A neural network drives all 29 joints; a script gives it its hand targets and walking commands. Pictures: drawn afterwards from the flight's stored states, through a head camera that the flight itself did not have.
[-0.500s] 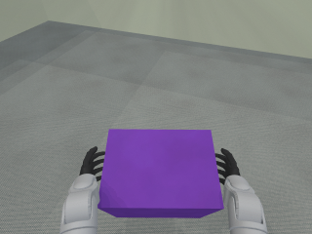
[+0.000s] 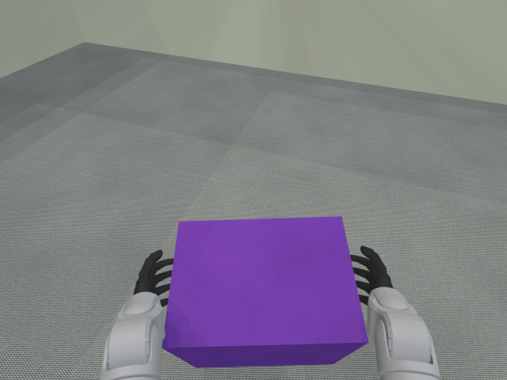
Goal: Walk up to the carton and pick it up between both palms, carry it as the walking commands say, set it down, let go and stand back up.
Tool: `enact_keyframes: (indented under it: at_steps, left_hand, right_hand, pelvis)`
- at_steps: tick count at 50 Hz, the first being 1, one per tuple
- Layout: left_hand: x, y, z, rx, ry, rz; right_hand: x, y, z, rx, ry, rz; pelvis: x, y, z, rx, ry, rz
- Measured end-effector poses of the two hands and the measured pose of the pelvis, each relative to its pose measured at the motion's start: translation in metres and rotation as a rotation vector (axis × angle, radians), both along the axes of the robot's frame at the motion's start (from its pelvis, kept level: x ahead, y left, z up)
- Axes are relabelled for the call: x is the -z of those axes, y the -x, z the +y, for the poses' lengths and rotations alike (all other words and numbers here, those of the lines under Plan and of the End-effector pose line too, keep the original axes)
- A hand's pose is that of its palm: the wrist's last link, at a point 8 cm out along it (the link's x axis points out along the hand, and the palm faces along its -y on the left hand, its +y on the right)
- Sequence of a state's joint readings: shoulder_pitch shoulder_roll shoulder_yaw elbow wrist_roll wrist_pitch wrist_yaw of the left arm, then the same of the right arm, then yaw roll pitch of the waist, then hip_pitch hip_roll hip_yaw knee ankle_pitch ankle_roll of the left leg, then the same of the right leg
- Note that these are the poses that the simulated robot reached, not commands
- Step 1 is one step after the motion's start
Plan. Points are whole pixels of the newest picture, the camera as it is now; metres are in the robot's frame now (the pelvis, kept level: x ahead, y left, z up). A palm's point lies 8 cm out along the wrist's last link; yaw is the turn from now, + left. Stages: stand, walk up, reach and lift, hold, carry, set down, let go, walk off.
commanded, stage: carry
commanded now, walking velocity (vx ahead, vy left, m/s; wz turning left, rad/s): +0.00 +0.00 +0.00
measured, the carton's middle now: (262, 298) +0.31 -0.01 -0.07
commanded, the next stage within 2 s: none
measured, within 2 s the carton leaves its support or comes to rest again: neither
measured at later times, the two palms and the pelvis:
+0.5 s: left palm (147, 283) +0.29 +0.18 +0.03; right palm (368, 284) +0.28 -0.17 +0.03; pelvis +0.02 +0.01 +0.00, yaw +0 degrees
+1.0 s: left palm (153, 289) +0.27 +0.17 +0.03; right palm (379, 291) +0.27 -0.19 +0.03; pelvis +0.01 -0.01 +0.00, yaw +0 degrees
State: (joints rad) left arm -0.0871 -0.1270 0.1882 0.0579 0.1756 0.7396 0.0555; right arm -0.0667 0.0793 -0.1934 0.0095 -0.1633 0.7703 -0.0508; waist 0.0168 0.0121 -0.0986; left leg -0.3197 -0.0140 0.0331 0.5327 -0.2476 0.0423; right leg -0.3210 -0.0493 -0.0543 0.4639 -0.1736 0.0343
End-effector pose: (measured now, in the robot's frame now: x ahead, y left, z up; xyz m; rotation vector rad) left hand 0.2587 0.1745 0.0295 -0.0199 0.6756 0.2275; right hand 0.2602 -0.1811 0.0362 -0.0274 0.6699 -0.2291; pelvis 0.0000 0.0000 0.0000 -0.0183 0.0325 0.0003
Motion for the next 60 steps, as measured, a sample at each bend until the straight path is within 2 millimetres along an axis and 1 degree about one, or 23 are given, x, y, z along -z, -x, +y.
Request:
enact_keyframes:
  at_steps: [3,7,11,14,17,20,22,25,28,31,34,36,38,41,43,45,48,51,52,54,57,58,60]
  left_hand:
    - [-0.004,-0.004,0.003,-0.003,0.003,-0.022]
    - [-0.003,-0.012,0.005,-0.008,0.004,-0.005]
    - [0.012,-0.016,0.006,0.012,-0.001,0.036]
    - [0.015,-0.013,0.004,0.019,-0.010,0.033]
    - [0.005,-0.015,0.005,0.000,0.004,-0.003]
    - [-0.002,-0.024,0.006,0.001,-0.020,-0.018]
    - [-0.007,-0.025,0.007,0.000,-0.022,-0.022]
    - [0.001,-0.029,0.007,0.017,-0.032,0.003]
    - [0.008,-0.027,0.004,0.024,-0.035,0.031]
    - [0.004,-0.018,0.000,-0.001,-0.012,0.001]
    - [-0.005,-0.018,0.001,-0.026,0.017,-0.038]
    - [-0.004,-0.021,0.000,-0.021,0.017,-0.030]
    - [0.002,-0.022,-0.002,0.001,0.000,-0.007]
    - [0.008,-0.016,-0.006,0.014,-0.001,0.021]
    - [0.007,-0.010,-0.008,0.020,-0.005,0.017]
    - [0.002,-0.007,-0.008,0.015,-0.003,0.000]
    - [-0.008,-0.009,-0.006,0.008,-0.021,-0.025]
    - [-0.002,-0.017,-0.005,0.011,-0.026,0.014]
    - [0.000,-0.018,-0.005,0.013,-0.027,0.022]
    - [-0.002,-0.013,-0.006,0.006,-0.014,0.001]
    - [-0.001,-0.005,-0.009,-0.005,0.010,-0.008]
    - [0.000,-0.004,-0.008,-0.009,0.013,-0.003]
    - [0.004,-0.006,-0.007,0.002,-0.005,0.018]
  right_hand:
    - [-0.003,-0.002,0.003,0.020,-0.016,-0.021]
    - [0.001,-0.007,0.006,0.009,0.010,0.003]
    - [0.008,-0.015,0.006,-0.014,0.036,0.040]
    - [0.007,-0.017,0.005,-0.019,0.050,0.030]
    - [0.003,-0.016,0.006,0.014,-0.009,-0.007]
    - [0.007,-0.019,0.007,0.027,-0.027,-0.015]
    - [0.006,-0.018,0.008,0.030,-0.029,-0.018]
    - [0.010,-0.023,0.007,0.004,-0.008,0.005]
    - [0.010,-0.029,0.004,-0.021,0.015,0.024]
    - [0.003,-0.024,0.001,-0.011,0.010,-0.008]
    - [-0.006,-0.020,0.002,0.025,-0.035,-0.046]
    - [-0.006,-0.022,0.002,0.024,-0.008,-0.038]
    - [-0.003,-0.023,0.000,-0.001,0.035,-0.015]
    - [0.000,-0.020,-0.005,-0.006,0.037,0.007]
    - [-0.001,-0.015,-0.008,-0.001,0.026,-0.005]
    - [-0.003,-0.010,-0.008,0.016,-0.009,-0.022]
    - [-0.003,-0.006,-0.005,0.027,-0.020,-0.041]
    - [0.006,-0.011,-0.005,0.005,0.012,0.015]
    - [0.006,-0.013,-0.005,-0.007,0.022,0.023]
    - [-0.003,-0.012,-0.006,-0.016,0.036,0.000]
    - [-0.009,-0.010,-0.007,0.032,-0.002,-0.035]
    - [-0.010,-0.010,-0.007,0.048,-0.024,-0.040]
    - [-0.004,-0.012,-0.005,0.034,-0.010,-0.020]
  pelvis:
    - [0.000,0.000,0.001,0.001,-0.003,0.004]
    - [-0.001,-0.004,0.002,-0.004,-0.002,0.013]
    - [0.000,-0.011,0.005,0.002,-0.002,0.016]
    - [0.000,-0.015,0.007,0.003,-0.004,0.018]
    - [0.001,-0.015,0.007,0.000,-0.006,0.016]
    - [0.001,-0.016,0.006,-0.003,-0.007,0.019]
    - [0.001,-0.018,0.005,-0.005,-0.005,0.023]
    - [0.001,-0.020,0.006,-0.004,-0.005,0.018]
    - [0.001,-0.020,0.005,0.001,-0.005,0.009]
    - [0.001,-0.021,0.003,-0.001,-0.007,0.012]
    - [0.000,-0.019,-0.003,0.000,-0.007,0.015]
    - [0.000,-0.018,-0.005,-0.001,-0.006,0.018]
    - [0.000,-0.018,-0.005,-0.006,-0.005,0.016]
    - [0.000,-0.017,-0.005,-0.001,-0.003,0.004]
    - [0.001,-0.015,-0.003,0.001,-0.001,-0.002]
    - [0.001,-0.012,-0.003,0.000,-0.003,-0.006]
    - [0.000,-0.008,-0.005,-0.004,-0.007,-0.003]
    - [0.000,-0.004,-0.007,-0.005,-0.007,-0.006]
    - [0.000,-0.003,-0.007,-0.004,-0.006,-0.006]
    - [0.000,-0.002,-0.007,-0.002,-0.006,0.007]
    - [-0.001,-0.004,-0.006,-0.003,-0.008,0.018]
    - [-0.001,-0.005,-0.006,-0.002,-0.009,0.018]
    - [-0.001,-0.007,-0.006,-0.005,-0.011,0.021]
